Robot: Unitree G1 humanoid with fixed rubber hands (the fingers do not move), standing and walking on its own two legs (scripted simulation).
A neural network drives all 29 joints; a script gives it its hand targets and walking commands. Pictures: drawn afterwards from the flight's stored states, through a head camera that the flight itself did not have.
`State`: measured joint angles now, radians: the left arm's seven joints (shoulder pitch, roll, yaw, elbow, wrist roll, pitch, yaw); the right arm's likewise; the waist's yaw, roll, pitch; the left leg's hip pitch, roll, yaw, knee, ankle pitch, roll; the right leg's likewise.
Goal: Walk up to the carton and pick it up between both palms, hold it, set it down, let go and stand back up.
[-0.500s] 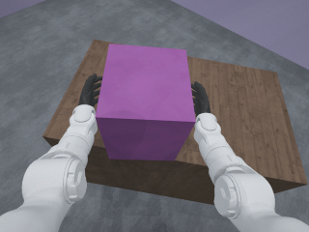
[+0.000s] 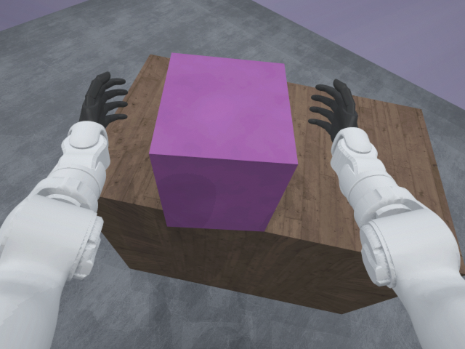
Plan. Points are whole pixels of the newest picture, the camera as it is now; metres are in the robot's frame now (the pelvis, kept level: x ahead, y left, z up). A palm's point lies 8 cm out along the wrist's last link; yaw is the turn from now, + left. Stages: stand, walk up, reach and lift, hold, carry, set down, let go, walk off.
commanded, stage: set down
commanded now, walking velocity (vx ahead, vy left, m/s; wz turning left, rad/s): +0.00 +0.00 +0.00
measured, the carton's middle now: (222, 150) +0.50 +0.02 +0.01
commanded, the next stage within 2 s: none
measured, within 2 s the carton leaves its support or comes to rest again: neither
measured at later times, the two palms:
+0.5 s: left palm (67, 68) +0.49 +0.24 +0.19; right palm (366, 80) +0.49 -0.18 +0.21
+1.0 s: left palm (78, 77) +0.46 +0.22 +0.20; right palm (379, 99) +0.45 -0.19 +0.20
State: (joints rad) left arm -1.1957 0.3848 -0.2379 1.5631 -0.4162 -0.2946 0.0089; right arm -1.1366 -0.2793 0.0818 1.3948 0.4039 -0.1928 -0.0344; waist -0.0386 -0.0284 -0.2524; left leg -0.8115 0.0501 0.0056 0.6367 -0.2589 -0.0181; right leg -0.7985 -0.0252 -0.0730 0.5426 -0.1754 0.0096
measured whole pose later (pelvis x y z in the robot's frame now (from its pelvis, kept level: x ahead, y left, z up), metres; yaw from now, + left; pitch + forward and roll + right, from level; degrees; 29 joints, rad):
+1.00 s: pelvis +0.00 -0.01 +0.03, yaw +0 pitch +12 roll +0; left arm -1.19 0.47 -0.12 1.39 -0.34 0.04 -0.05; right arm -1.15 -0.27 0.10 1.20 0.41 0.13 -0.16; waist -0.05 -0.02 -0.14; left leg -0.42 0.05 0.02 0.37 -0.15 -0.03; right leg -0.44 -0.01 -0.06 0.32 -0.09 0.00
